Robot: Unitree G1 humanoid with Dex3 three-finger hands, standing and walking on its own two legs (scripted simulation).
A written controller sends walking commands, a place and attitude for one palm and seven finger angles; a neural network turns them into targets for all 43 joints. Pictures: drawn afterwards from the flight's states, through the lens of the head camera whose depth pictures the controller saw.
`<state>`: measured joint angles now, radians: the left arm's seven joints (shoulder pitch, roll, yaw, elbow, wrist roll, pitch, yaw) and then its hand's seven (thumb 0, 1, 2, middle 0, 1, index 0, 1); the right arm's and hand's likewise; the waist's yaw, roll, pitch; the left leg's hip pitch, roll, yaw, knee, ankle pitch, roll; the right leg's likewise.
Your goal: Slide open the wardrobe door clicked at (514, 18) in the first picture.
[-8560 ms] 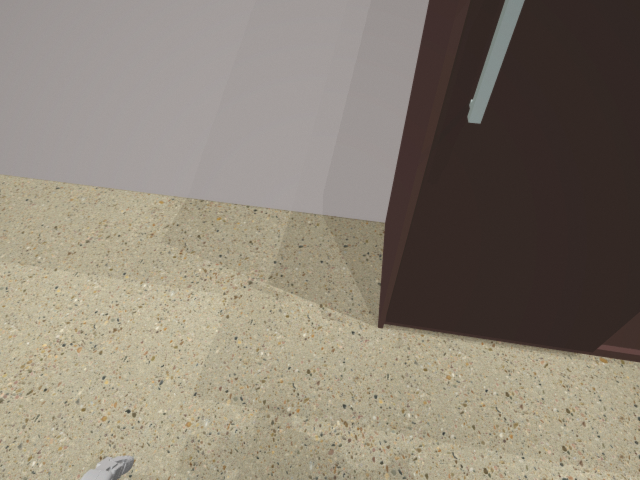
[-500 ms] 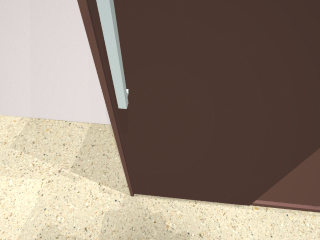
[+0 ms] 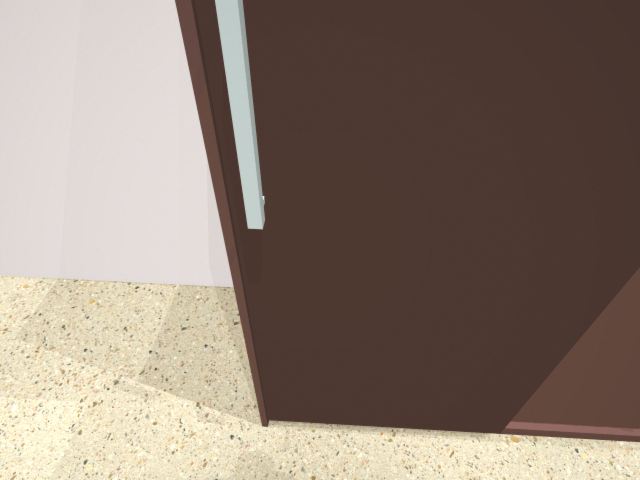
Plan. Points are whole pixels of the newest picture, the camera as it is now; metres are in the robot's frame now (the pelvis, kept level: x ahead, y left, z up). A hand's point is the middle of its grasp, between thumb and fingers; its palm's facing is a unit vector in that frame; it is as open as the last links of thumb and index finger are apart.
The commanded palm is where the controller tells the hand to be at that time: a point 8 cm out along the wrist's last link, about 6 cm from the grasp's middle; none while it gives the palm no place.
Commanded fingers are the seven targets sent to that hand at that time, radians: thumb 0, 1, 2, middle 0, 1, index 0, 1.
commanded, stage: come to a stop and stand still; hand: left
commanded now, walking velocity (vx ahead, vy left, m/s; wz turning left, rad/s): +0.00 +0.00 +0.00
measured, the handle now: (247, 113) +0.46 +0.12 +0.27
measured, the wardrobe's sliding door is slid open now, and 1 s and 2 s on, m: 0.00 0.00 0.00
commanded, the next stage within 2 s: look again from close up in 1.30 s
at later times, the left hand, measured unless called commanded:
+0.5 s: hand out of the picture -0.09 +0.18 -0.17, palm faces +0.05 -0.99 -0.16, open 7.3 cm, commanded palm none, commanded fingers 0.00 0.90 0.90 -0.20 -0.30 -0.20 -0.30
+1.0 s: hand out of the picture -0.10 +0.24 -0.20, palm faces +0.06 -0.99 -0.15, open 7.3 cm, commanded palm none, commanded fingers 0.00 0.90 0.90 -0.20 -0.30 -0.20 -0.30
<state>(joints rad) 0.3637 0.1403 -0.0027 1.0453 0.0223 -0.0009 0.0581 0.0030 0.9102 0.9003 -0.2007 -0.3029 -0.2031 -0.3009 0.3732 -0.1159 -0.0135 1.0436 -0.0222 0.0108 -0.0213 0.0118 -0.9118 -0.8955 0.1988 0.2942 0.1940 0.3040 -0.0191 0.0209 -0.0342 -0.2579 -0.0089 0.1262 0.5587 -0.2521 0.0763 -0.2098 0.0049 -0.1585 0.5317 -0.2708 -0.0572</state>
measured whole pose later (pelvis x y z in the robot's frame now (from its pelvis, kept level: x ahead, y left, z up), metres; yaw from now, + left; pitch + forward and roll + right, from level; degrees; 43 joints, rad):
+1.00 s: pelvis -0.07 +0.08 -0.01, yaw -1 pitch -2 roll -1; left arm 0.37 0.14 0.05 1.06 0.03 0.05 0.05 0.00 0.91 0.90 -0.20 -0.30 -0.20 -0.30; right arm 0.37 -0.12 -0.05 1.04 -0.01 0.00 -0.02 0.01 -0.92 -0.90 0.20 0.29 0.19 0.30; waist 0.00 -0.05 0.01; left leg -0.26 -0.04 0.05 0.66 -0.39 0.06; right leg -0.42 -0.05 -0.02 0.66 -0.27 0.01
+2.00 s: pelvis -0.09 +0.08 +0.01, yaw -1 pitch -1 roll +0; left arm 0.34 0.11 -0.01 1.10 0.02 -0.01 0.04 0.00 0.91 0.90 -0.20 -0.30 -0.20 -0.30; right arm 0.28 -0.14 -0.01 1.11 0.00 -0.01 -0.03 0.01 -0.92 -0.90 0.20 0.29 0.19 0.30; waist 0.01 -0.01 0.05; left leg -0.17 -0.07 0.06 0.39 -0.21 0.08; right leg -0.20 -0.03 -0.01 0.43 -0.20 0.02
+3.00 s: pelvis -0.05 +0.04 +0.01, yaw -3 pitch +1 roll +2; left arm 0.36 0.13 0.02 1.10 0.04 0.02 0.01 0.00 0.91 0.90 -0.20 -0.30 -0.20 -0.30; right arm 0.35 -0.11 -0.02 1.13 -0.02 -0.01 -0.04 0.01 -0.91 -0.90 0.20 0.29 0.20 0.30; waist -0.01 -0.02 0.01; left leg -0.15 -0.04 0.08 0.41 -0.27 0.04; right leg -0.25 -0.03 -0.04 0.57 -0.33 -0.01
